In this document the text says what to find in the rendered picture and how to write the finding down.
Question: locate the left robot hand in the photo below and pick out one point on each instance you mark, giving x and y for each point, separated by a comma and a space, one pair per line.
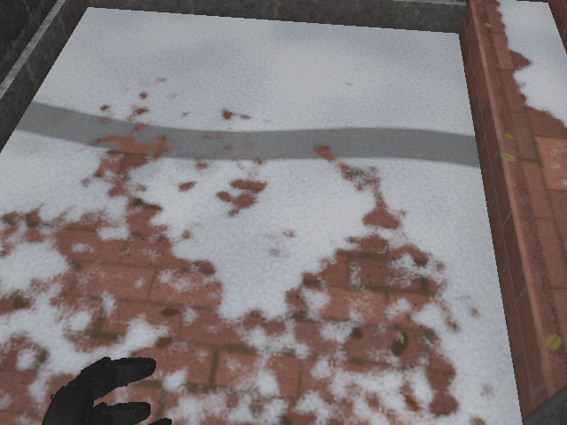
73, 404

